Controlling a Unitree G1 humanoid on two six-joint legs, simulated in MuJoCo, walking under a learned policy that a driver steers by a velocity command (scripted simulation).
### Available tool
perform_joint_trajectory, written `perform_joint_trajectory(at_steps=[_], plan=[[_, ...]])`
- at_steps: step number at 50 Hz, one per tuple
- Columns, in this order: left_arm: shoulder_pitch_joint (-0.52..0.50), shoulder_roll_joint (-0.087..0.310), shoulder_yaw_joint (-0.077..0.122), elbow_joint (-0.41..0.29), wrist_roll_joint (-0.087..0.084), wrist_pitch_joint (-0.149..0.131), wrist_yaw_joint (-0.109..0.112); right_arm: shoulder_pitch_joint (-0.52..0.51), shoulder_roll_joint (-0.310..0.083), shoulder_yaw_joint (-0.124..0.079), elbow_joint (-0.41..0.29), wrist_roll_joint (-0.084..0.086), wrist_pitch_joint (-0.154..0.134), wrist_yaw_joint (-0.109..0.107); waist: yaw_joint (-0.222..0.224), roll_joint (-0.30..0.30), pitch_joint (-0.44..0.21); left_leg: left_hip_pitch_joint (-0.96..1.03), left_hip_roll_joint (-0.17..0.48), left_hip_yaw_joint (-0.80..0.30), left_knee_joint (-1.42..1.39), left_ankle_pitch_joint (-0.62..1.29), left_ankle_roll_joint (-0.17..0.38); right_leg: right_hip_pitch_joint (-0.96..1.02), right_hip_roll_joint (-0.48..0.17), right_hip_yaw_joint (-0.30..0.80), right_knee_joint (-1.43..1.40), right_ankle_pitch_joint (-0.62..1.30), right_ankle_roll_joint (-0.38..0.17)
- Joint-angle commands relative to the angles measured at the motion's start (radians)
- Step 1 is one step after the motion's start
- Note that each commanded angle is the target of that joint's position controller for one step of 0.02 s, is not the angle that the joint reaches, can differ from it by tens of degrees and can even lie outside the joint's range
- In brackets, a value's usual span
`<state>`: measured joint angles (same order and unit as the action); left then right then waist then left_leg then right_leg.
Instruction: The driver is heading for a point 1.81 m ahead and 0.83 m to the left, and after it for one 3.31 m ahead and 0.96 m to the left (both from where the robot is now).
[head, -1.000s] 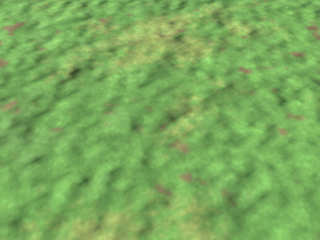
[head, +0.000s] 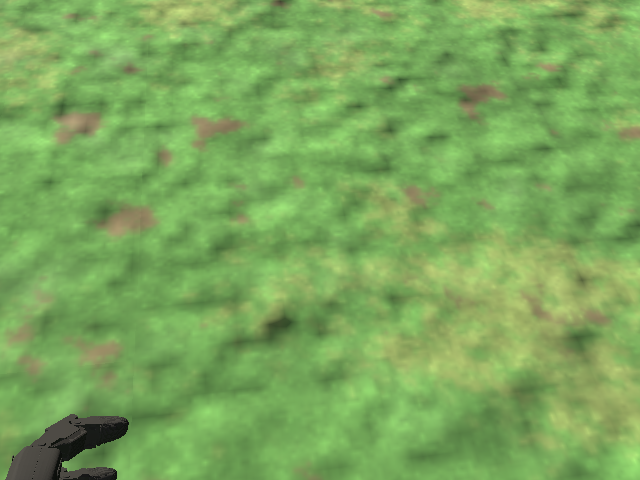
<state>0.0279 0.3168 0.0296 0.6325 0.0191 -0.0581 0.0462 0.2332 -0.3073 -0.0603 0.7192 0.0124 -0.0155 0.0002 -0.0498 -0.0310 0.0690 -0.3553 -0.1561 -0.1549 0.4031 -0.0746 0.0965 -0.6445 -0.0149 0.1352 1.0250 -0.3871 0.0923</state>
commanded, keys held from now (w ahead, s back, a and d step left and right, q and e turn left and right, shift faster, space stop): q+shift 0.66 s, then shift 0.34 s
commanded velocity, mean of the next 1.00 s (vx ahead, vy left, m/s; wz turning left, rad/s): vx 0.04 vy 0.00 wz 0.77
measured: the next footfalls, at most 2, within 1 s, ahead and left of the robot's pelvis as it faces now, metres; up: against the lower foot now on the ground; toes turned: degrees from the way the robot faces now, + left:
right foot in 0.20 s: +0.22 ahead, -0.13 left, +0.00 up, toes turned +21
left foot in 0.66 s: +0.06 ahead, +0.10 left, +0.00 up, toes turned +40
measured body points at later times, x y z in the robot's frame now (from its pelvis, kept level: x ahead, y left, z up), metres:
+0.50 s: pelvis +0.10 -0.05 +0.00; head +0.15 -0.02 +0.45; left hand +0.12 +0.27 -0.10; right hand +0.37 -0.25 -0.09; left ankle +0.05 +0.09 -0.67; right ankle +0.18 -0.15 -0.74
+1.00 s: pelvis +0.09 +0.01 +0.00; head +0.09 +0.05 +0.45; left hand +0.01 +0.32 -0.11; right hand +0.41 -0.05 -0.07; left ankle +0.03 +0.08 -0.74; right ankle +0.22 -0.08 -0.69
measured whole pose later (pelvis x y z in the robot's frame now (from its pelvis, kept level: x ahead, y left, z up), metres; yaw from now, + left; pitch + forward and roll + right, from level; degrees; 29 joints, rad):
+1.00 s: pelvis +0.09 +0.01 +0.00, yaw +46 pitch +1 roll -2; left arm 0.13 0.30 0.08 0.70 0.00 0.03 0.02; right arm 0.12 -0.25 -0.05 0.64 -0.01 0.03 -0.03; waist 0.01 -0.04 0.03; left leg -0.27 -0.05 -0.08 0.48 -0.24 0.05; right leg -0.47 -0.03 0.01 0.87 -0.34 0.08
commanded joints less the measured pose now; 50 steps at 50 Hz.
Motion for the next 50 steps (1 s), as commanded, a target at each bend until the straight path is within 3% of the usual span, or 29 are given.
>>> perform_joint_trajectory(at_steps=[1,5,8,9,10,11,12,13,14,15,17,20,25,29,31,32,33,34,35,36,37,38,39,42,46,50], plan=[[0.122,0.057,0.021,-0.031,0.001,0.021,0.003,-0.072,-0.173,-0.055,-0.100,0.013,0.016,-0.032,0.095,0.075,-0.238,0.014,0.204,-0.244,-0.029,0.475,0.153,0.181,0.069,-0.034,-0.136,0.138,0.019],[0.003,0.060,0.026,-0.071,-0.016,0.025,-0.006,-0.055,-0.169,-0.063,-0.112,0.021,0.049,-0.055,0.062,0.133,-0.212,0.043,0.173,-0.328,-0.006,0.215,0.088,0.211,0.105,0.010,-0.313,0.198,0.021],[0.009,0.084,0.044,-0.067,-0.024,0.008,-0.015,-0.060,-0.148,-0.066,-0.132,0.020,0.057,-0.058,0.065,0.187,-0.189,0.107,0.165,-0.409,0.051,0.137,0.052,0.288,0.094,0.046,-0.510,0.208,0.005],[0.045,0.087,0.051,-0.052,-0.027,0.001,-0.019,-0.076,-0.134,-0.063,-0.143,0.025,0.059,-0.057,0.086,0.189,-0.182,0.095,0.138,-0.406,0.100,0.078,0.029,0.364,0.070,0.031,-0.634,0.304,-0.014],[0.065,0.101,0.058,-0.044,-0.019,0.000,-0.019,-0.022,-0.081,-0.050,-0.140,0.026,0.061,-0.052,0.065,0.100,-0.218,0.026,0.076,-0.343,0.239,-0.224,-0.010,0.511,-0.052,0.078,-0.702,0.419,-0.071],[0.035,0.152,0.064,-0.075,0.006,0.012,-0.011,0.067,-0.029,-0.036,-0.138,0.012,0.063,-0.052,0.005,-0.114,-0.248,-0.160,-0.039,-0.176,0.462,-0.570,-0.059,0.674,-0.280,0.285,-0.648,0.674,-0.186],[0.070,0.146,0.070,-0.067,0.038,0.019,-0.015,0.115,-0.125,-0.059,-0.156,0.014,0.054,-0.042,-0.017,-0.261,-0.291,-0.253,-0.010,-0.119,0.639,-0.609,-0.102,0.650,-0.434,0.501,-0.687,0.679,-0.332],[0.031,0.101,0.066,-0.084,0.023,0.021,-0.013,0.104,-0.209,-0.083,-0.133,0.010,0.056,-0.038,-0.007,-0.187,-0.228,-0.276,0.062,-0.072,0.752,-0.524,-0.150,0.602,-0.399,0.430,-0.696,0.599,-0.350],[0.008,0.056,0.057,-0.087,0.014,0.027,-0.008,0.075,-0.232,-0.095,-0.116,0.016,0.067,-0.039,0.008,-0.111,-0.177,-0.290,0.092,-0.045,0.796,-0.440,-0.171,0.556,-0.315,0.286,-0.682,0.490,-0.309],[-0.005,0.044,0.053,-0.092,0.005,0.037,-0.002,0.069,-0.209,-0.095,-0.106,0.016,0.082,-0.045,0.004,-0.066,-0.162,-0.291,0.107,-0.023,0.847,-0.389,-0.182,0.531,-0.260,0.210,-0.677,0.403,-0.275],[-0.007,0.056,0.054,-0.083,0.003,0.045,0.005,0.042,-0.152,-0.079,-0.129,0.019,0.091,-0.041,0.015,-0.075,-0.109,-0.299,0.137,0.053,0.881,-0.323,-0.195,0.459,-0.222,0.091,-0.706,0.443,-0.275],[0.059,0.076,0.068,-0.053,0.012,0.053,0.009,-0.044,-0.094,-0.059,-0.176,0.023,0.081,-0.035,0.066,-0.122,-0.126,-0.332,0.191,0.108,0.761,-0.285,-0.210,0.545,-0.229,0.005,-0.728,0.500,-0.305],[0.055,0.131,0.097,-0.030,0.000,0.058,-0.007,-0.084,-0.080,-0.052,-0.202,0.014,0.079,-0.010,0.075,-0.133,-0.175,-0.203,0.242,0.151,0.551,-0.258,-0.193,0.563,-0.285,-0.106,-0.727,0.538,-0.314],[0.051,0.153,0.112,-0.011,-0.029,0.048,-0.029,-0.090,-0.097,-0.065,-0.203,0.017,0.100,0.013,0.065,-0.149,-0.167,-0.066,0.225,0.210,0.353,-0.242,-0.143,0.548,-0.313,-0.183,-0.691,0.487,-0.272],[0.044,0.151,0.117,0.000,-0.046,0.045,-0.032,-0.054,-0.098,-0.077,-0.192,0.020,0.109,0.023,0.029,-0.135,-0.173,0.042,0.203,0.235,0.181,-0.172,-0.095,0.534,-0.316,-0.225,-0.610,0.445,-0.217],[0.069,0.122,0.112,0.015,-0.051,0.044,-0.035,-0.003,-0.114,-0.090,-0.171,0.019,0.108,0.017,0.008,-0.095,-0.178,0.161,0.177,0.224,0.087,-0.092,-0.058,0.464,-0.282,-0.269,-0.515,0.385,-0.162],[0.112,0.075,0.101,0.025,-0.034,0.044,-0.043,0.085,-0.202,-0.123,-0.151,0.019,0.103,0.000,-0.012,0.098,-0.174,0.361,0.261,0.042,-0.011,0.205,0.014,0.259,-0.188,-0.342,-0.282,0.167,-0.076],[0.077,0.027,0.076,-0.059,0.009,0.044,-0.044,0.065,-0.338,-0.140,-0.179,-0.001,0.090,-0.016,0.040,0.416,-0.185,0.474,0.516,-0.382,-0.003,0.467,0.220,-0.093,-0.038,-0.321,0.010,-0.296,0.010],[-0.015,0.075,0.089,-0.065,0.004,0.041,-0.033,0.056,-0.273,-0.126,-0.196,-0.037,0.058,-0.006,-0.046,0.273,-0.270,0.415,0.542,-0.375,-0.032,0.415,0.293,-0.117,-0.020,-0.128,0.175,-0.293,0.000],[-0.032,0.093,0.093,-0.064,-0.018,0.044,-0.027,0.019,-0.236,-0.105,-0.182,-0.037,0.038,-0.007,-0.020,0.222,-0.233,0.376,0.495,-0.273,-0.042,0.341,0.244,-0.119,-0.034,-0.101,0.201,-0.205,-0.028],[-0.006,0.094,0.097,-0.041,-0.020,0.047,-0.017,-0.036,-0.197,-0.093,-0.177,-0.017,0.030,-0.016,0.014,0.173,-0.196,0.340,0.439,-0.195,-0.034,0.279,0.179,-0.117,-0.052,-0.093,0.170,-0.114,-0.041],[0.015,0.106,0.101,-0.026,-0.010,0.052,-0.008,-0.084,-0.152,-0.076,-0.179,0.004,0.033,-0.023,0.032,0.159,-0.185,0.316,0.413,-0.156,-0.025,0.277,0.139,-0.101,-0.060,-0.093,0.145,-0.054,-0.039],[0.039,0.106,0.103,-0.016,-0.006,0.056,-0.008,-0.110,-0.134,-0.063,-0.181,0.004,0.036,-0.031,0.051,0.172,-0.192,0.266,0.391,-0.120,-0.021,0.341,0.133,-0.039,-0.045,-0.107,0.171,-0.009,-0.032],[0.079,0.085,0.094,0.000,-0.018,0.063,-0.017,-0.115,-0.121,-0.047,-0.167,-0.015,0.032,-0.038,0.062,0.156,-0.207,0.234,0.363,-0.079,-0.029,0.355,0.135,0.038,-0.018,-0.119,0.153,0.064,-0.017],[0.054,0.048,0.072,-0.010,-0.018,0.071,-0.024,-0.117,-0.116,-0.038,-0.144,-0.019,0.034,-0.040,0.044,0.166,-0.171,0.233,0.354,-0.094,-0.030,0.250,0.132,0.093,-0.029,-0.113,-0.066,0.078,-0.010],[0.050,0.048,0.066,-0.015,-0.022,0.070,-0.031,-0.122,-0.114,-0.031,-0.124,-0.024,0.037,-0.026,0.026,0.175,-0.137,0.163,0.361,-0.134,-0.015,0.200,0.146,0.220,-0.026,-0.122,-0.226,0.019,-0.023]])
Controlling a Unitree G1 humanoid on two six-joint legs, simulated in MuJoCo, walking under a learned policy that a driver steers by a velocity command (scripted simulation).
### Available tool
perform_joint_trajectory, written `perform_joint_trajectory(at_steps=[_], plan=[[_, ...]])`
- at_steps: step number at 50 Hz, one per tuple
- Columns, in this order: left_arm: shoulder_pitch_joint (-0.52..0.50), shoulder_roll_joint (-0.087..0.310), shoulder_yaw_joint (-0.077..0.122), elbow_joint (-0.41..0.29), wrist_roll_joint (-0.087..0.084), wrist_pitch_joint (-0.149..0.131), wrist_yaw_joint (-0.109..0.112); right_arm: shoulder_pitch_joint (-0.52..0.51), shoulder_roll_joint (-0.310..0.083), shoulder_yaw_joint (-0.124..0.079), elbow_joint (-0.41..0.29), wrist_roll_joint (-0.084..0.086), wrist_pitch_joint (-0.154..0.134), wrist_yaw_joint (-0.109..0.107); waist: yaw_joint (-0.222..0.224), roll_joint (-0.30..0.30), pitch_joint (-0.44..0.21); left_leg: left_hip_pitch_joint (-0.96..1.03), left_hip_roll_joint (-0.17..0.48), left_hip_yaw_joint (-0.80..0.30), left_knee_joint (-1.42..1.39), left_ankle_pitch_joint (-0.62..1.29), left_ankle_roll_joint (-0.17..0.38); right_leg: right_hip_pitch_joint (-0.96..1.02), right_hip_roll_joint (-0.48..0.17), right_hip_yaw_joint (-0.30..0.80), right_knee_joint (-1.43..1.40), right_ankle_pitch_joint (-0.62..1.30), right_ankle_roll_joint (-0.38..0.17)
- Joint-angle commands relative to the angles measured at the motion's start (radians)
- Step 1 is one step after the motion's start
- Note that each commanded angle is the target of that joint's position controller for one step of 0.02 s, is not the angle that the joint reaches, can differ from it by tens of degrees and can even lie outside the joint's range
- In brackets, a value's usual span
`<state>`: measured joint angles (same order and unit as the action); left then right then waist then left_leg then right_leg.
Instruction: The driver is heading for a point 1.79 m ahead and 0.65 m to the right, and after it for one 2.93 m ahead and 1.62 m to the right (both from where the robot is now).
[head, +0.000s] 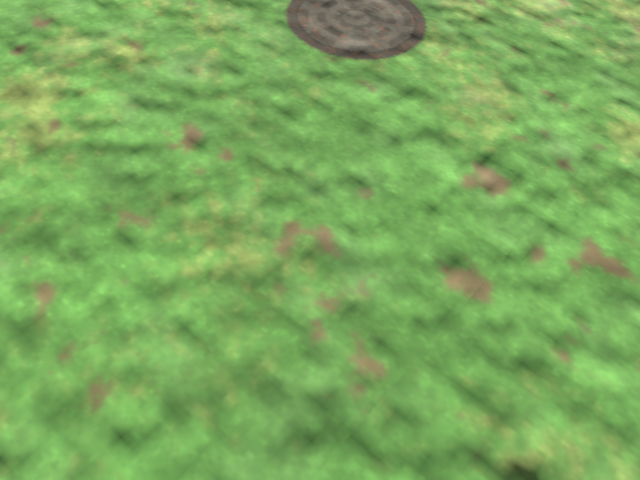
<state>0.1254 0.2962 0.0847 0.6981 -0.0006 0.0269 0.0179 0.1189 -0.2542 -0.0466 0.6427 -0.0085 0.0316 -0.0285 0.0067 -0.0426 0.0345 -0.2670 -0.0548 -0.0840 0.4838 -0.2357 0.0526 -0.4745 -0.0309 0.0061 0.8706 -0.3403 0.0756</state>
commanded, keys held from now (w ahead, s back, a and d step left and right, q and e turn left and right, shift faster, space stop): shift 0.86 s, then w+shift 0.14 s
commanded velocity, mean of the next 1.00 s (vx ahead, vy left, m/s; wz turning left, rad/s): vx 0.04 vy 0.00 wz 0.06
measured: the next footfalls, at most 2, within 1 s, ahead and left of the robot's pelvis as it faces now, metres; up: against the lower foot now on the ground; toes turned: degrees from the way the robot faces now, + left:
right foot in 0.10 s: +0.05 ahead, -0.15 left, +0.00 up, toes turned +1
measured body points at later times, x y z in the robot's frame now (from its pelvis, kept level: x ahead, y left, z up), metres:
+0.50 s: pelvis +0.02 -0.04 -0.01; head +0.03 -0.03 +0.44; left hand +0.17 +0.21 -0.11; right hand +0.13 -0.30 -0.13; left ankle +0.01 +0.09 -0.74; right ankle +0.01 -0.15 -0.74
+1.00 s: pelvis +0.04 -0.05 +0.00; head +0.04 -0.04 +0.45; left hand +0.08 +0.22 -0.13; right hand +0.12 -0.32 -0.13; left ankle +0.00 +0.09 -0.70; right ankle +0.01 -0.14 -0.74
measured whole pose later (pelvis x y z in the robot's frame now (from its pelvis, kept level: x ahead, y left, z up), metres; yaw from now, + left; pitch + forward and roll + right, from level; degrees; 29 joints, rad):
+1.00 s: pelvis +0.04 -0.05 +0.00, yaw +2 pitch +0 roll +0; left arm 0.29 0.26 0.04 0.91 -0.01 -0.05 0.03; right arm 0.21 -0.24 -0.07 1.01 0.03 -0.02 -0.02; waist 0.01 -0.02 -0.01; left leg -0.34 0.00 -0.02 0.85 -0.42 0.02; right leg -0.14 0.02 -0.02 0.42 -0.28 -0.07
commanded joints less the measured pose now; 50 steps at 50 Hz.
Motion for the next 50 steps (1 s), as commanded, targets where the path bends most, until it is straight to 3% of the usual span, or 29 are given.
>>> perform_joint_trajectory(at_steps=[1,3,4,5,6,7,8,9,12,21,43,44,45,46,47,48,49,50], plan=[[-0.044,0.069,0.010,-0.081,-0.004,-0.017,-0.004,-0.007,-0.162,-0.042,-0.040,-0.002,-0.010,0.007,-0.032,0.186,-0.097,0.067,0.260,-0.218,-0.087,0.366,0.191,0.076,-0.006,0.005,-0.107,-0.039,-0.010],[-0.024,0.055,0.006,-0.075,-0.006,-0.023,-0.008,-0.019,-0.143,-0.033,-0.026,0.004,-0.009,0.010,-0.016,0.176,-0.091,0.059,0.245,-0.234,-0.059,0.367,0.177,0.141,0.002,-0.002,-0.232,-0.008,-0.023],[0.002,0.039,0.001,-0.065,-0.003,-0.029,-0.011,-0.032,-0.127,-0.026,-0.021,0.012,-0.009,0.010,0.011,0.163,-0.091,0.042,0.222,-0.227,-0.042,0.339,0.154,0.212,0.010,-0.012,-0.363,0.091,-0.035],[0.022,0.038,-0.004,-0.060,0.012,-0.036,-0.014,-0.014,-0.104,-0.018,-0.010,0.013,-0.014,0.010,0.024,0.131,-0.098,0.011,0.191,-0.222,-0.038,0.266,0.109,0.307,-0.005,0.011,-0.480,0.261,-0.050],[0.036,0.087,0.001,-0.066,0.029,-0.041,-0.011,0.022,-0.077,-0.011,-0.004,-0.006,-0.022,0.009,-0.001,0.042,-0.128,-0.032,0.129,-0.180,0.021,0.135,0.045,0.400,-0.104,0.107,-0.475,0.500,-0.077],[-0.004,0.138,0.010,-0.067,0.032,-0.043,-0.011,0.097,-0.083,-0.019,0.014,-0.008,-0.031,0.012,-0.075,-0.110,-0.133,-0.039,0.047,-0.088,0.031,-0.021,-0.005,0.375,-0.167,0.141,-0.426,0.561,-0.154],[-0.032,0.077,-0.002,-0.070,0.025,-0.046,-0.017,0.066,-0.102,-0.021,0.025,-0.015,-0.030,0.011,-0.052,-0.122,-0.137,0.044,0.050,-0.065,0.012,-0.040,-0.043,0.277,-0.173,0.173,-0.467,0.400,-0.200],[-0.044,0.052,-0.009,-0.069,0.021,-0.051,-0.021,0.022,-0.117,-0.027,0.026,-0.013,-0.026,0.010,-0.035,-0.098,-0.105,0.056,0.051,-0.061,0.003,-0.004,-0.050,0.256,-0.133,0.147,-0.473,0.275,-0.175],[-0.019,0.064,-0.010,-0.061,0.018,-0.068,-0.018,-0.001,-0.096,-0.028,0.037,-0.003,-0.008,0.008,-0.012,-0.048,-0.082,0.057,0.059,-0.077,-0.003,0.093,-0.024,0.251,-0.080,0.088,-0.455,0.207,-0.118],[0.015,0.043,-0.024,-0.044,0.013,-0.061,-0.009,0.043,-0.079,-0.030,0.121,0.001,-0.013,0.001,0.002,0.044,-0.066,0.058,0.069,-0.088,-0.021,0.159,-0.033,0.283,-0.050,0.055,-0.429,0.233,-0.119],[0.067,0.048,-0.038,0.124,0.007,-0.061,-0.005,0.064,-0.085,-0.032,0.334,0.007,-0.013,-0.026,-0.006,0.034,-0.029,0.112,0.074,-0.068,-0.061,0.186,-0.058,0.290,-0.030,0.053,-0.493,0.237,-0.127],[0.099,0.062,-0.033,0.145,0.004,-0.058,-0.002,0.095,-0.074,-0.031,0.355,0.012,-0.012,-0.026,-0.003,0.009,-0.068,0.106,0.037,-0.022,-0.031,-0.001,-0.052,0.313,-0.022,0.060,-0.520,0.001,-0.141],[0.137,0.113,-0.015,0.158,-0.010,-0.051,0.002,0.090,-0.083,-0.036,0.356,0.025,-0.016,-0.023,0.019,-0.047,-0.039,0.001,-0.008,0.039,0.067,-0.230,-0.045,0.331,-0.062,0.146,-0.576,-0.323,-0.188],[0.201,0.151,-0.004,0.175,-0.022,-0.051,0.008,0.026,-0.090,-0.038,0.321,0.032,-0.031,-0.015,0.048,-0.117,0.018,-0.158,-0.006,0.080,0.193,-0.297,-0.042,0.355,-0.197,0.346,-0.697,-0.582,-0.262],[0.222,0.188,0.008,0.183,-0.026,-0.062,0.015,-0.069,-0.092,-0.035,0.267,0.044,-0.056,-0.005,0.068,-0.162,0.115,-0.295,0.063,0.064,0.343,-0.272,-0.033,0.323,-0.348,0.553,-0.812,-0.650,-0.341],[0.212,0.175,0.004,0.177,-0.012,-0.081,0.019,-0.113,-0.103,-0.039,0.244,0.050,-0.077,0.004,0.064,-0.117,0.160,-0.405,0.117,0.017,0.466,-0.262,-0.026,0.335,-0.393,0.614,-0.842,-0.556,-0.366],[0.180,0.145,-0.003,0.165,-0.007,-0.099,0.018,-0.087,-0.092,-0.041,0.252,0.046,-0.095,0.013,0.033,-0.068,0.143,-0.466,0.152,0.000,0.516,-0.205,-0.014,0.390,-0.372,0.567,-0.819,-0.441,-0.344],[0.162,0.124,-0.007,0.155,-0.011,-0.110,0.014,-0.051,-0.080,-0.040,0.266,0.042,-0.111,0.022,0.017,-0.045,0.095,-0.478,0.172,0.003,0.510,-0.158,-0.007,0.432,-0.339,0.494,-0.798,-0.354,-0.314]])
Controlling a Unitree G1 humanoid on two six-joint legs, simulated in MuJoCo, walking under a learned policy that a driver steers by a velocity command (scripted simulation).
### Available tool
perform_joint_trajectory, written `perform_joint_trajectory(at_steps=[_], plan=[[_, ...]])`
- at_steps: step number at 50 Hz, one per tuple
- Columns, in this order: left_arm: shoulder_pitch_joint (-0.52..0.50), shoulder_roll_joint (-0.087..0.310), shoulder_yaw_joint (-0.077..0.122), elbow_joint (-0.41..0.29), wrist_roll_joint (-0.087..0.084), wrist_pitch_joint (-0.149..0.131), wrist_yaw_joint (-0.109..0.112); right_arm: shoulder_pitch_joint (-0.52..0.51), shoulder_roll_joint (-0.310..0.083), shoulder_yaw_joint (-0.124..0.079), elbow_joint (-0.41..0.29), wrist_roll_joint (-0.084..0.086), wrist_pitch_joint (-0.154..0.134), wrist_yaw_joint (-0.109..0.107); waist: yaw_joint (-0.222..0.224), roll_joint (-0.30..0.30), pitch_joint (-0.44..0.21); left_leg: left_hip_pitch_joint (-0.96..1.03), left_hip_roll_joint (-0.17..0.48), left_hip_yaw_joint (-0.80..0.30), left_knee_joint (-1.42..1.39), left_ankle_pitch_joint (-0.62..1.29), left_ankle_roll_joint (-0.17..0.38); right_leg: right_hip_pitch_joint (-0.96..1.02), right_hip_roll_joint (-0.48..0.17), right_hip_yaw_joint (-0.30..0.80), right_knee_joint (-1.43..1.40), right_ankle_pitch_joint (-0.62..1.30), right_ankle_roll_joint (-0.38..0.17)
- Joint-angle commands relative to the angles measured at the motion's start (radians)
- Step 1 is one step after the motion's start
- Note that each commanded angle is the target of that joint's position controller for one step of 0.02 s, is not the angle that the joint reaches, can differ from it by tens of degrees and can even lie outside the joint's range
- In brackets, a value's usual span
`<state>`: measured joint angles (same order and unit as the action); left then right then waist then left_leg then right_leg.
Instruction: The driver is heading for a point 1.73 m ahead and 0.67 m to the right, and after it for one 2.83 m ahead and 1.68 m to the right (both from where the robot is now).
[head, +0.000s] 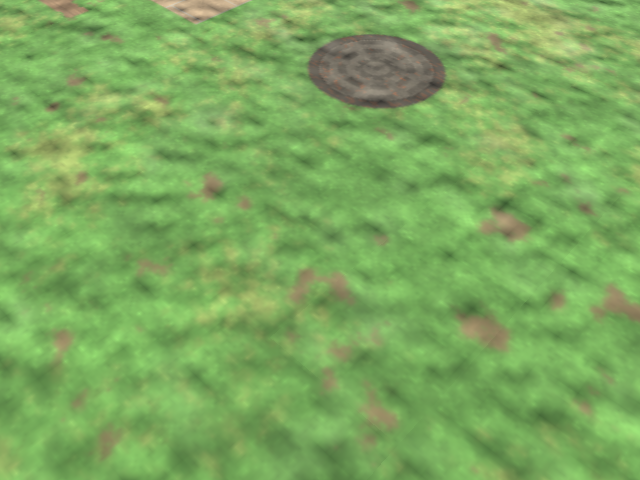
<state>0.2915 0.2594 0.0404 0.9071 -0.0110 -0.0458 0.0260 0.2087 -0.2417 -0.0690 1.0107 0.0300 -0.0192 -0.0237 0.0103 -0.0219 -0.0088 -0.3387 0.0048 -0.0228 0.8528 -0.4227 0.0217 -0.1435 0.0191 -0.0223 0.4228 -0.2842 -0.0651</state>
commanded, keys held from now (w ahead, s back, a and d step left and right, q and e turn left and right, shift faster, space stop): w+shift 0.28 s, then w+e+shift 0.72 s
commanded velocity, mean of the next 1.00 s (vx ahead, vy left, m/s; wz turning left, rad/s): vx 0.87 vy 0.00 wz -0.49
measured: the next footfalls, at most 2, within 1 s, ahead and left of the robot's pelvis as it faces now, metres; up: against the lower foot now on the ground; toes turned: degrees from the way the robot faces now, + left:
left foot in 0.22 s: +0.14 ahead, +0.17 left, +0.00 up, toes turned +4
right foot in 0.72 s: +0.53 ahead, -0.02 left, +0.00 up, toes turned -22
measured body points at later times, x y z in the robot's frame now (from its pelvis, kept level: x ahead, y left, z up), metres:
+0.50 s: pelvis +0.21 +0.08 +0.00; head +0.22 +0.09 +0.45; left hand +0.39 +0.32 -0.12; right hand +0.15 -0.16 -0.14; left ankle +0.10 +0.17 -0.74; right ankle +0.33 -0.06 -0.66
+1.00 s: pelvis +0.63 -0.04 -0.01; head +0.65 -0.06 +0.44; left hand +0.73 +0.23 -0.13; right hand +0.74 -0.34 -0.07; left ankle +0.90 +0.05 -0.67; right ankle +0.49 +0.00 -0.74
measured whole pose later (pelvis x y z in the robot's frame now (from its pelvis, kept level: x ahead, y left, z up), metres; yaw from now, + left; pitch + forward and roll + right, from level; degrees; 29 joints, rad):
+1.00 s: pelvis +0.63 -0.04 -0.01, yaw -32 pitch +2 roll +0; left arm 0.47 0.29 0.07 0.90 0.00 -0.06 -0.01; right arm -0.01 -0.24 0.02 0.64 -0.05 -0.07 0.03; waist 0.09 0.00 0.03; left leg -0.77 0.15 -0.07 0.81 -0.06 -0.06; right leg 0.03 0.19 0.15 0.30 -0.34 -0.18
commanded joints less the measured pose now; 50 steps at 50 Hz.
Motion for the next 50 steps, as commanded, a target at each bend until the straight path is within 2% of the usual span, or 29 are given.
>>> perform_joint_trajectory(at_steps=[1,4,5,6,7,9,10,11,12,13,14,15,17,21,26,28,31,33,34,35,36,37,38,40,42,43,45,47,50], plan=[[-0.008,0.156,0.039,-0.060,-0.011,-0.040,0.002,-0.130,-0.093,-0.019,-0.095,0.002,-0.072,0.024,0.012,-0.056,0.106,-0.381,0.119,-0.039,0.078,0.061,0.020,0.114,-0.350,0.437,-0.345,-0.339,-0.145],[0.005,0.177,0.049,-0.064,-0.019,-0.037,-0.002,-0.148,-0.049,-0.006,-0.091,-0.008,-0.087,0.032,0.017,-0.087,0.054,-0.169,0.072,0.045,-0.138,0.160,-0.021,0.015,-0.238,0.234,-0.332,-0.190,-0.109],[0.036,0.179,0.054,-0.026,0.043,-0.025,-0.021,-0.161,-0.040,0.000,-0.108,-0.091,-0.050,0.072,0.015,-0.076,0.042,-0.075,0.017,0.111,-0.216,0.112,-0.026,-0.039,-0.197,0.172,-0.327,-0.230,-0.117],[0.041,0.186,0.059,-0.024,0.049,-0.019,-0.030,-0.163,-0.037,-0.002,-0.117,-0.088,-0.031,0.085,0.014,-0.113,0.060,-0.013,0.003,0.139,-0.256,0.113,-0.027,-0.089,-0.198,0.158,-0.321,-0.249,-0.125],[0.032,0.186,0.062,-0.024,0.041,-0.016,-0.035,-0.144,-0.049,-0.004,-0.122,-0.074,-0.022,0.087,0.005,-0.125,0.070,0.049,0.003,0.154,-0.282,0.147,-0.022,-0.136,-0.216,0.162,-0.314,-0.280,-0.130],[-0.025,0.189,0.066,-0.038,0.026,-0.014,-0.041,-0.020,-0.077,-0.009,-0.097,-0.062,-0.024,0.076,-0.065,-0.094,0.083,0.235,0.003,0.162,-0.343,0.200,-0.001,-0.271,-0.220,0.146,-0.235,-0.326,-0.119],[-0.052,0.165,0.058,-0.047,0.033,-0.017,-0.042,0.121,-0.109,-0.021,-0.057,-0.063,-0.036,0.061,-0.135,-0.026,0.056,0.403,-0.002,0.146,-0.369,0.153,0.012,-0.363,-0.186,0.106,-0.087,-0.263,-0.106],[-0.100,0.088,0.035,-0.069,0.053,-0.021,-0.045,0.337,-0.194,-0.046,0.003,-0.076,-0.056,0.042,-0.242,0.197,-0.011,0.569,0.137,-0.069,-0.494,-0.084,0.036,-0.484,-0.070,-0.013,0.332,-0.151,-0.075],[-0.167,-0.014,0.011,-0.153,0.038,-0.034,-0.044,0.406,-0.295,-0.053,-0.001,-0.089,-0.070,0.033,-0.235,0.422,-0.038,0.584,0.365,-0.599,-0.721,-0.525,0.096,-0.727,0.068,0.038,0.665,-0.268,-0.056],[-0.135,0.037,0.019,-0.157,0.028,-0.034,-0.046,0.255,-0.258,-0.042,-0.026,-0.088,-0.063,0.031,-0.140,0.250,0.007,0.499,0.404,-0.712,-0.747,-0.587,0.148,-0.811,0.014,0.161,0.816,-0.143,-0.080],[-0.141,0.081,0.027,-0.152,0.028,-0.036,-0.055,0.152,-0.204,-0.028,-0.063,-0.073,-0.065,0.036,-0.092,0.133,0.044,0.434,0.372,-0.580,-0.698,-0.460,0.135,-0.822,-0.050,0.163,0.831,-0.021,-0.078],[-0.089,0.089,0.030,-0.127,0.029,-0.037,-0.065,0.099,-0.161,-0.018,-0.078,-0.064,-0.075,0.039,-0.048,0.092,0.027,0.374,0.314,-0.431,-0.697,-0.327,0.107,-0.743,-0.082,0.162,0.789,0.049,-0.057],[-0.047,0.088,0.032,-0.102,0.048,-0.014,-0.081,0.076,-0.116,0.000,-0.086,-0.061,-0.094,0.027,-0.013,0.114,0.028,0.290,0.260,-0.263,-0.753,-0.194,0.075,-0.660,-0.103,0.137,0.774,0.108,-0.009],[-0.146,0.065,0.027,-0.132,0.031,0.027,-0.092,0.165,-0.099,0.006,-0.052,-0.060,-0.117,0.028,-0.025,0.074,0.118,0.264,0.224,-0.036,-0.805,0.059,0.051,-0.727,-0.090,0.100,0.736,0.234,0.014],[-0.308,0.041,0.010,-0.187,0.031,0.028,-0.103,0.236,-0.071,0.021,-0.037,-0.063,-0.130,0.016,-0.053,0.061,0.182,0.323,0.192,0.175,-0.854,0.317,0.028,-0.719,-0.088,-0.031,0.526,0.332,-0.017],[-0.365,0.027,-0.002,-0.212,0.035,0.025,-0.110,0.263,-0.075,0.025,-0.025,-0.059,-0.128,0.007,-0.060,0.054,0.200,0.385,0.193,0.237,-0.843,0.515,0.011,-0.684,-0.081,-0.100,0.418,0.324,-0.046],[-0.342,0.044,-0.006,-0.222,0.029,0.024,-0.103,0.269,-0.131,0.021,-0.030,-0.061,-0.111,-0.015,-0.012,0.114,0.118,0.489,0.214,0.312,-0.660,1.317,-0.019,-0.486,0.022,-0.214,0.308,0.254,-0.110],[-0.138,0.099,0.013,-0.173,0.023,0.024,-0.093,0.242,-0.201,0.000,-0.055,-0.074,-0.073,-0.034,0.104,0.170,-0.011,0.544,0.246,0.312,-0.354,1.635,-0.014,-0.291,0.092,-0.228,0.301,0.132,-0.149],[0.058,0.143,0.036,-0.118,0.017,0.023,-0.085,0.198,-0.233,-0.013,-0.078,-0.082,-0.055,-0.034,0.191,0.186,-0.102,0.495,0.266,0.290,-0.111,1.645,0.009,-0.107,0.112,-0.198,0.300,0.039,-0.179],[0.247,0.188,0.066,-0.062,0.023,0.016,-0.070,0.158,-0.243,-0.020,-0.098,-0.081,-0.048,-0.022,0.277,0.151,-0.166,0.320,0.251,0.272,0.203,1.423,0.032,0.157,0.106,-0.105,0.201,-0.011,-0.212],[0.217,0.228,0.085,-0.042,0.017,0.024,-0.048,0.117,-0.131,0.004,-0.120,-0.087,-0.061,0.005,0.205,-0.026,-0.097,-0.022,0.097,0.238,0.537,0.421,0.033,0.295,-0.039,0.122,0.202,-0.147,-0.250],[0.119,0.312,0.101,-0.071,0.041,0.041,-0.051,0.088,-0.048,0.024,-0.244,-0.058,-0.095,0.024,0.086,-0.221,-0.130,-0.480,-0.080,0.084,0.817,-0.049,-0.020,0.495,-0.222,0.724,-0.003,-0.208,-0.437],[0.134,0.290,0.105,-0.082,0.034,0.039,-0.049,-0.014,-0.104,0.027,-0.285,-0.067,-0.124,0.023,0.129,-0.040,-0.122,-0.580,-0.007,-0.066,0.788,0.046,-0.001,0.485,-0.264,0.819,-0.155,-0.229,-0.415],[0.096,0.195,0.084,-0.062,0.037,0.024,-0.035,-0.013,-0.122,0.031,-0.284,-0.066,-0.138,0.025,0.032,0.130,0.028,-0.482,0.077,-0.063,0.595,0.135,-0.007,0.210,-0.220,0.649,-0.221,-0.103,-0.327],[0.039,0.154,0.062,-0.075,0.027,-0.002,-0.020,0.013,-0.105,0.041,-0.287,-0.104,-0.094,0.031,-0.045,0.135,0.079,-0.375,0.120,-0.058,0.496,0.113,-0.052,0.005,-0.123,0.486,-0.227,0.021,-0.294],[0.040,0.147,0.055,-0.080,0.016,-0.015,-0.019,0.008,-0.097,0.045,-0.297,-0.112,-0.072,0.037,-0.057,0.118,0.091,-0.351,0.134,-0.043,0.439,0.096,-0.073,-0.068,-0.092,0.443,-0.235,0.042,-0.289],[0.060,0.174,0.058,-0.087,0.007,-0.035,-0.023,-0.112,-0.087,0.058,-0.361,-0.110,-0.053,0.046,-0.037,0.086,0.141,-0.322,0.138,0.019,0.270,0.154,-0.100,-0.197,-0.037,0.379,-0.275,0.146,-0.280],[0.096,0.182,0.063,-0.087,0.011,-0.041,-0.026,-0.235,-0.073,0.073,-0.416,-0.093,-0.055,0.056,0.005,0.054,0.161,-0.267,0.111,0.048,0.058,0.323,-0.104,-0.234,0.000,0.348,-0.271,0.320,-0.247],[0.162,0.208,0.077,-0.076,0.002,-0.038,-0.035,-0.310,-0.070,0.082,-0.454,-0.068,-0.061,0.057,0.076,-0.016,0.099,-0.175,0.040,0.070,-0.175,0.518,-0.070,-0.106,-0.006,0.355,-0.240,0.592,-0.189]])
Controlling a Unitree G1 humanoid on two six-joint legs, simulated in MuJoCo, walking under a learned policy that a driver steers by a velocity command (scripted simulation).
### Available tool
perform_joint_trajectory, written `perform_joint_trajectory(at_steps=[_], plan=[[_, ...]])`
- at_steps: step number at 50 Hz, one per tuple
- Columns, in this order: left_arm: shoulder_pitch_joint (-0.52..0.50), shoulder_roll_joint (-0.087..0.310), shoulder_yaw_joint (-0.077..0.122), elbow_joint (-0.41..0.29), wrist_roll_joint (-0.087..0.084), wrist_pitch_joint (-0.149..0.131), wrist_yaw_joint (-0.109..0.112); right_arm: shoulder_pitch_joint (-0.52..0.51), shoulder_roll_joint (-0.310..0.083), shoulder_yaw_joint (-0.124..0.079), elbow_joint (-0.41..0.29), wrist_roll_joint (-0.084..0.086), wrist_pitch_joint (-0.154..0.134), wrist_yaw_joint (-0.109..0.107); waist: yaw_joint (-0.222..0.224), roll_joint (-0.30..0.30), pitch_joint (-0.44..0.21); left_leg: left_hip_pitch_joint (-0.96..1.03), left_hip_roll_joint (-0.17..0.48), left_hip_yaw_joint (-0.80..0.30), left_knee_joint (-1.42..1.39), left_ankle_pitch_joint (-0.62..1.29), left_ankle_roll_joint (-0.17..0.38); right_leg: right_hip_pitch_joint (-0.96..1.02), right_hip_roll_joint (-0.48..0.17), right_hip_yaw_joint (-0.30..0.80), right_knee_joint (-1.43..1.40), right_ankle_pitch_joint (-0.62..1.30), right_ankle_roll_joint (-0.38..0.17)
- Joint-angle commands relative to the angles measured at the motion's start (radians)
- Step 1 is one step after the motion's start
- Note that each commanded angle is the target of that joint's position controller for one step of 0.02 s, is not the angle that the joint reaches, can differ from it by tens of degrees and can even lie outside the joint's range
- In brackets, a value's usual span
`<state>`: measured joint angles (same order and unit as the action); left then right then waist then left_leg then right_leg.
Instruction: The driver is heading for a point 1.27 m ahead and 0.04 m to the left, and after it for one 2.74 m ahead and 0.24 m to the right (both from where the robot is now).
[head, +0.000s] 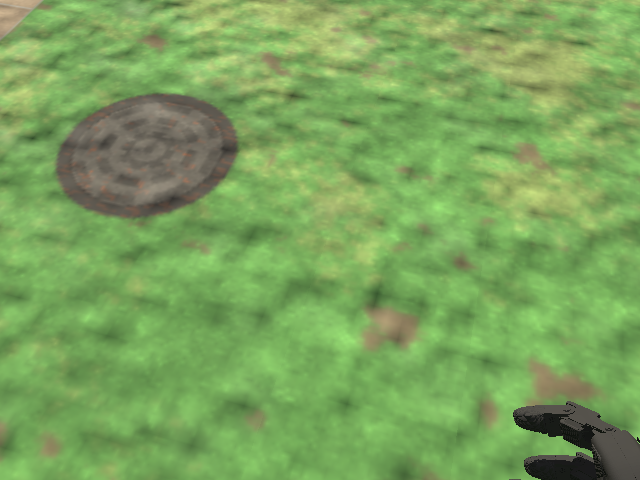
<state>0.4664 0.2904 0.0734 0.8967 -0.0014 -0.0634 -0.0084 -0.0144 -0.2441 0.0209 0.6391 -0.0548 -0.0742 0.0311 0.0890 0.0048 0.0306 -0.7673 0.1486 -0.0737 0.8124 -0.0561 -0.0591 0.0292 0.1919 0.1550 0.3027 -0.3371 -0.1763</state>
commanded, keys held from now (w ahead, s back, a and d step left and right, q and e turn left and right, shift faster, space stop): w+e+shift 0.08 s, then w+shift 0.52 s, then w+q+shift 0.40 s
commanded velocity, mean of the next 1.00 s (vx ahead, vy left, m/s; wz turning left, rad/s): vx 1.00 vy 0.00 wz -0.09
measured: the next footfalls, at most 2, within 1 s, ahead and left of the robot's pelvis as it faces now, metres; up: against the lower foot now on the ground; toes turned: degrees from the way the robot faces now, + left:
left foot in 0.12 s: +0.35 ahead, +0.16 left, +0.00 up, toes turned -10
right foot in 0.56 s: +0.69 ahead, -0.16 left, +0.00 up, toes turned -18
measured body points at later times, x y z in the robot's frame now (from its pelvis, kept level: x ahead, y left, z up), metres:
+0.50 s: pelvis +0.46 +0.00 -0.01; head +0.49 -0.02 +0.44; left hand +0.79 +0.10 -0.05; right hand +0.28 -0.22 -0.13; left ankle +0.31 +0.17 -0.73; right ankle +0.62 -0.15 -0.70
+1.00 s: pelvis +0.93 -0.14 -0.02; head +0.95 -0.15 +0.43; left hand +0.90 +0.12 -0.16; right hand +1.10 -0.39 -0.12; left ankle +1.12 -0.12 -0.71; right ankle +0.66 -0.15 -0.71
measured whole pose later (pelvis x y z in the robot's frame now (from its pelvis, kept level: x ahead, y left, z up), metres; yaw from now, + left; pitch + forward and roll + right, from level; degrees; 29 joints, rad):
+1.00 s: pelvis +0.93 -0.14 -0.02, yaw -3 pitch +0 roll -1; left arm 0.47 0.24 0.01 0.94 0.02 -0.10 0.04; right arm 0.07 -0.28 0.00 0.76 -0.02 -0.04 0.08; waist 0.03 0.04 0.05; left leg -0.64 -0.04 0.18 0.65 0.06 0.16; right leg 0.27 0.08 -0.27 0.33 -0.42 0.00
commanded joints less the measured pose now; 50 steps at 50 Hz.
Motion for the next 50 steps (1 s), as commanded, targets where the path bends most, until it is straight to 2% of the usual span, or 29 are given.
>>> perform_joint_trajectory(at_steps=[1,3,4,5,6,7,8,9,10,11,14,18,22,25,27,28,29,30,31,32,33,34,35,38,40,44,47,48,50], plan=[[-0.010,0.186,0.047,-0.065,-0.011,-0.020,0.001,-0.095,-0.079,-0.009,-0.094,0.021,-0.008,-0.001,0.003,-0.058,0.042,0.277,-0.116,0.111,-0.186,0.167,0.024,-0.221,-0.193,0.187,-0.098,0.708,-0.064],[-0.047,0.211,0.054,-0.077,-0.011,-0.021,0.008,-0.026,-0.122,-0.024,-0.086,0.024,-0.010,-0.015,-0.040,-0.064,-0.027,0.433,-0.160,0.089,-0.285,0.131,0.046,-0.143,-0.196,0.192,0.018,0.901,-0.016],[-0.066,0.240,0.060,-0.084,-0.003,-0.023,0.009,0.082,-0.173,-0.046,-0.059,0.029,-0.012,-0.028,-0.094,-0.074,-0.111,0.572,-0.183,0.069,-0.278,0.069,0.054,-0.114,-0.202,0.210,0.156,1.006,0.011],[-0.119,0.277,0.066,-0.092,0.009,-0.028,0.007,0.267,-0.226,-0.072,-0.014,0.038,-0.014,-0.045,-0.210,-0.086,-0.207,0.745,-0.172,0.074,-0.258,0.002,0.061,-0.129,-0.206,0.205,0.355,1.029,0.023],[-0.177,0.239,0.056,-0.104,0.023,-0.038,0.003,0.494,-0.272,-0.097,0.048,0.033,-0.013,-0.066,-0.328,-0.066,-0.290,0.962,-0.113,0.061,-0.236,-0.087,0.073,-0.238,-0.169,0.161,0.614,0.922,0.036],[-0.184,0.050,0.008,-0.131,0.040,-0.047,0.006,0.649,-0.307,-0.107,0.088,0.000,-0.018,-0.081,-0.329,0.172,-0.351,1.143,0.118,-0.189,-0.231,-0.362,0.080,-0.449,-0.092,0.097,0.987,0.055,0.031],[0.017,0.003,-0.018,-0.190,-0.034,-0.045,0.000,0.501,-0.369,-0.121,0.068,-0.025,-0.020,-0.061,-0.132,0.497,-0.459,1.204,0.322,-0.857,-0.522,-0.510,0.209,-0.678,-0.024,0.029,1.173,-0.137,0.058],[-0.033,0.086,-0.018,-0.132,0.005,-0.025,0.012,0.350,-0.241,-0.113,0.030,-0.013,-0.015,-0.041,-0.133,0.224,-0.304,1.054,0.253,-0.789,-0.566,-0.725,0.236,-0.739,-0.132,0.002,1.170,-0.008,0.046],[-0.115,0.106,-0.013,-0.133,0.022,-0.014,-0.001,0.295,-0.157,-0.095,0.032,-0.002,-0.014,-0.032,-0.135,0.081,-0.184,0.908,0.201,-0.601,-0.556,-0.644,0.238,-0.726,-0.169,-0.023,1.118,0.074,0.058],[-0.176,0.099,-0.016,-0.148,0.032,-0.008,-0.012,0.302,-0.131,-0.090,0.063,-0.009,-0.016,-0.027,-0.131,-0.004,-0.113,0.801,0.162,-0.481,-0.560,-0.489,0.230,-0.711,-0.189,-0.031,1.078,0.083,0.065],[-0.255,0.040,-0.038,-0.208,0.049,0.015,-0.042,0.402,-0.090,-0.072,0.168,0.012,-0.042,-0.023,-0.098,0.068,-0.028,0.674,0.092,-0.269,-0.600,-0.286,0.210,-0.716,-0.226,-0.002,0.978,0.054,0.072],[-0.420,0.053,-0.059,-0.297,0.051,0.019,-0.054,0.421,-0.136,-0.076,0.198,0.029,-0.065,-0.017,-0.079,0.060,0.068,0.615,0.082,-0.087,-0.727,-0.134,0.221,-0.814,-0.238,-0.023,0.765,0.162,0.098],[-0.564,0.034,-0.087,-0.341,0.038,0.004,-0.082,0.463,-0.174,-0.079,0.225,0.044,-0.068,-0.012,-0.102,0.040,0.111,0.547,0.043,0.098,-0.863,0.144,0.198,-0.563,-0.223,-0.211,0.411,0.367,0.075],[-0.543,0.066,-0.078,-0.324,0.047,-0.001,-0.064,0.515,-0.235,-0.086,0.261,0.044,-0.058,-0.017,-0.076,0.083,0.050,0.760,0.063,0.160,-0.715,0.720,0.182,-0.474,-0.160,-0.274,0.327,0.307,0.032],[-0.296,0.123,-0.049,-0.249,0.055,0.000,-0.038,0.505,-0.283,-0.095,0.271,0.034,-0.033,-0.036,0.053,0.141,-0.114,0.807,0.085,0.185,-0.353,1.013,0.161,-0.216,-0.099,-0.267,0.319,0.175,-0.002],[-0.088,0.160,-0.027,-0.178,0.055,0.002,-0.021,0.477,-0.281,-0.093,0.262,0.038,-0.020,-0.042,0.152,0.124,-0.207,0.705,0.052,0.193,-0.071,0.909,0.147,0.018,-0.118,-0.233,0.267,0.169,-0.019],[0.049,0.242,0.000,-0.138,0.067,0.003,-0.001,0.496,-0.187,-0.075,0.233,0.027,-0.016,-0.038,0.152,-0.008,-0.315,0.477,-0.024,0.170,0.311,0.322,0.150,0.257,-0.328,0.005,0.283,-0.095,-0.026],[0.003,0.309,0.018,-0.150,0.065,0.009,0.004,0.584,-0.080,-0.056,0.180,0.060,-0.027,-0.019,0.010,-0.282,-0.434,0.153,-0.187,0.065,0.639,-0.389,0.123,0.417,-0.559,0.577,0.085,-0.330,-0.084],[-0.054,0.263,0.023,-0.160,0.048,0.010,0.000,0.492,-0.168,-0.071,0.162,0.061,-0.031,-0.028,0.038,-0.152,-0.363,0.017,-0.149,-0.030,0.696,-0.332,0.153,0.370,-0.549,0.616,-0.009,-0.292,-0.089],[-0.109,0.189,0.009,-0.146,0.044,-0.001,0.003,0.408,-0.160,-0.069,0.153,0.064,-0.031,-0.029,0.008,-0.056,-0.175,-0.018,-0.100,-0.010,0.640,-0.236,0.152,0.204,-0.521,0.420,-0.012,-0.145,-0.079],[-0.137,0.136,0.000,-0.129,0.047,-0.015,-0.001,0.395,-0.130,-0.060,0.161,0.058,-0.027,-0.026,-0.032,0.010,-0.069,0.029,-0.064,-0.007,0.567,-0.205,0.149,0.034,-0.485,0.298,-0.040,0.001,-0.059],[-0.171,0.101,-0.009,-0.120,0.047,-0.028,-0.001,0.393,-0.111,-0.058,0.171,0.045,-0.010,-0.017,-0.075,0.026,-0.031,0.095,-0.035,-0.023,0.509,-0.191,0.147,-0.085,-0.432,0.195,-0.072,0.041,-0.015],[-0.172,0.085,-0.015,-0.112,0.043,-0.039,0.002,0.441,-0.091,-0.053,0.185,0.035,0.010,-0.004,-0.109,-0.031,-0.029,0.152,-0.022,-0.025,0.480,-0.181,0.136,-0.155,-0.430,0.136,-0.107,0.066,-0.007],[-0.138,0.047,-0.024,-0.067,0.016,-0.069,-0.005,0.349,-0.076,-0.058,0.171,0.031,0.051,0.017,-0.120,-0.030,0.055,0.073,-0.005,-0.007,0.423,-0.113,0.125,-0.190,-0.377,-0.049,-0.190,0.211,0.062],[-0.114,0.046,-0.026,-0.052,0.018,-0.080,-0.010,0.228,-0.060,-0.048,0.118,0.039,0.049,0.023,-0.107,-0.050,0.102,0.042,-0.020,0.045,0.304,-0.002,0.127,-0.203,-0.340,-0.190,-0.213,0.470,0.100],[-0.077,0.067,-0.036,-0.036,0.011,-0.089,0.002,0.078,-0.040,-0.026,0.060,0.047,0.031,0.044,-0.092,-0.022,0.117,0.127,-0.081,0.202,0.007,0.192,0.163,-0.157,-0.308,-0.373,-0.205,0.869,0.161],[-0.038,0.134,-0.029,-0.029,0.013,-0.081,0.042,0.086,-0.083,-0.031,0.067,0.037,0.030,0.052,-0.117,-0.069,0.039,0.271,-0.200,0.299,-0.128,0.221,0.205,0.010,-0.338,-0.405,-0.076,1.335,0.199],[-0.053,0.164,-0.021,-0.038,0.018,-0.068,0.060,0.173,-0.116,-0.042,0.092,0.036,0.035,0.050,-0.168,-0.097,-0.017,0.365,-0.241,0.305,-0.137,0.172,0.216,0.045,-0.356,-0.403,0.047,1.483,0.210],[-0.174,0.215,-0.003,-0.082,0.038,-0.032,0.074,0.570,-0.209,-0.088,0.203,0.033,0.044,0.032,-0.372,-0.120,-0.181,0.763,-0.268,0.220,-0.121,0.046,0.282,-0.083,-0.390,-0.367,0.547,1.539,0.207]])
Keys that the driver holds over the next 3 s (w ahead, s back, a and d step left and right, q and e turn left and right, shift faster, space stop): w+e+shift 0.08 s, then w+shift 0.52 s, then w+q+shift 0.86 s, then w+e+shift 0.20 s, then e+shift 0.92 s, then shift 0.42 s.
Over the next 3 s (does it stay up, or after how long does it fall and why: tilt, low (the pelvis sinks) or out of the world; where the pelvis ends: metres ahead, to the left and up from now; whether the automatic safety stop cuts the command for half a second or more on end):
stays up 1.92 -0.02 0.00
